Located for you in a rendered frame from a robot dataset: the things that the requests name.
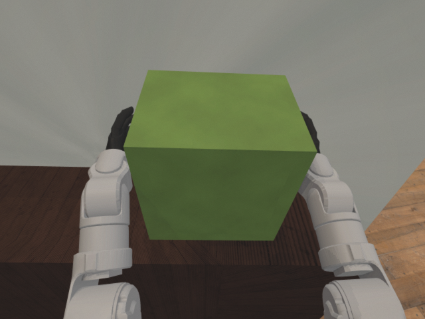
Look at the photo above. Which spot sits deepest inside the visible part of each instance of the pedestal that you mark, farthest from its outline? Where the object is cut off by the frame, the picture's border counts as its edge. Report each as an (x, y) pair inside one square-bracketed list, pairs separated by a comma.
[(176, 279)]

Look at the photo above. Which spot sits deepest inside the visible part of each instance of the robot left upper arm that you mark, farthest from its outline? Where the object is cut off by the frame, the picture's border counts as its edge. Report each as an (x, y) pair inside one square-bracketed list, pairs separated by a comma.
[(106, 301)]

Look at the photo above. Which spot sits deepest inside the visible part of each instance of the robot right hand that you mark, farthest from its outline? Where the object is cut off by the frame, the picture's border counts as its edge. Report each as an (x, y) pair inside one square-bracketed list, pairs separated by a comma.
[(312, 130)]

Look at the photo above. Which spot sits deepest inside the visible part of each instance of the robot right upper arm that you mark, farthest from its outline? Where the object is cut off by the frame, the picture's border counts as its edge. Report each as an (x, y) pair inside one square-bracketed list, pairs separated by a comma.
[(365, 298)]

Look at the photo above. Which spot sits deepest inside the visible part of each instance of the carton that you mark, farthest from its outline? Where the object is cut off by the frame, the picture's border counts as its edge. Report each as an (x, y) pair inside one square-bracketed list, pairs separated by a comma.
[(216, 156)]

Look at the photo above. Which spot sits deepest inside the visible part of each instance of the left robot forearm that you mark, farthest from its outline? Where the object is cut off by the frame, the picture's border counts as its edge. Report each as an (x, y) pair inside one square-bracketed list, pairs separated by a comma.
[(104, 218)]

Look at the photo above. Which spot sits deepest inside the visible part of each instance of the robot left hand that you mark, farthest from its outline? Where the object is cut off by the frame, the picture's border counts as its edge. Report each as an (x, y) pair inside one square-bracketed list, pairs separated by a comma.
[(119, 130)]

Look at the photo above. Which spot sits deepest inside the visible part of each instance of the right robot forearm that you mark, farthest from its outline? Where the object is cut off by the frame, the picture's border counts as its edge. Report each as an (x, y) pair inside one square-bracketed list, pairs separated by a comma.
[(344, 248)]

